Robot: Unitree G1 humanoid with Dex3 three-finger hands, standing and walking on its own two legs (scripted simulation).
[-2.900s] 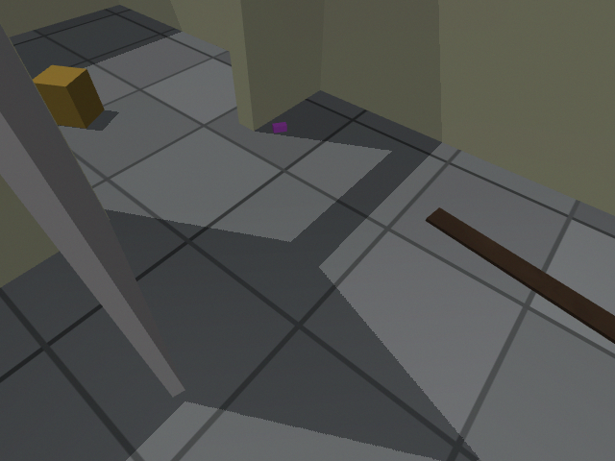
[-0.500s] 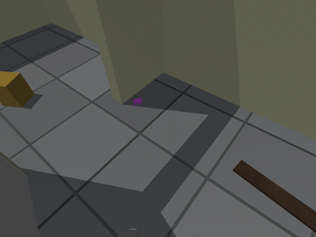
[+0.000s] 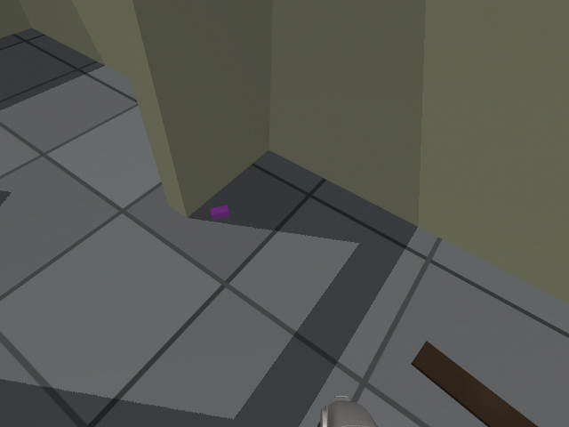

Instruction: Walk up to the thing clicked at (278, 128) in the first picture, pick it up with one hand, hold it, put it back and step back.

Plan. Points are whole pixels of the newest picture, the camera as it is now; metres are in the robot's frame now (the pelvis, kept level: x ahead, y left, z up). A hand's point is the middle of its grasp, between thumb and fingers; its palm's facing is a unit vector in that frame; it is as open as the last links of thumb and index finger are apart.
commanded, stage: walk up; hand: left
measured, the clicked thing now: (219, 212) +1.11 +0.22 -0.76
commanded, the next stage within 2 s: none
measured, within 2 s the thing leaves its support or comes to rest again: neither
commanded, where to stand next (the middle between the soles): +0.72 +0.00 m, yaw -1 degrees
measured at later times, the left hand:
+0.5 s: hand (113, 364) +0.26 +0.27 -0.14, palm faces -0.01 -0.93 -0.36, open 7.4 cm
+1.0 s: hand (144, 242) +0.50 +0.27 -0.14, palm faces -0.12 -0.93 -0.36, open 7.4 cm
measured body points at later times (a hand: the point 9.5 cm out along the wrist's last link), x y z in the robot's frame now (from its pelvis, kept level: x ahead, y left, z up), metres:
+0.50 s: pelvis +0.21 +0.00 -0.01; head +0.22 +0.00 +0.44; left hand +0.26 +0.32 -0.12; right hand +0.29 -0.33 -0.11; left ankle +0.33 +0.13 -0.72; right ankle +0.19 -0.14 -0.74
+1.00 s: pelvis +0.39 +0.01 -0.01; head +0.40 +0.00 +0.44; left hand +0.51 +0.32 -0.11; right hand +0.39 -0.32 -0.13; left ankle +0.34 +0.13 -0.74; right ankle +0.50 -0.12 -0.73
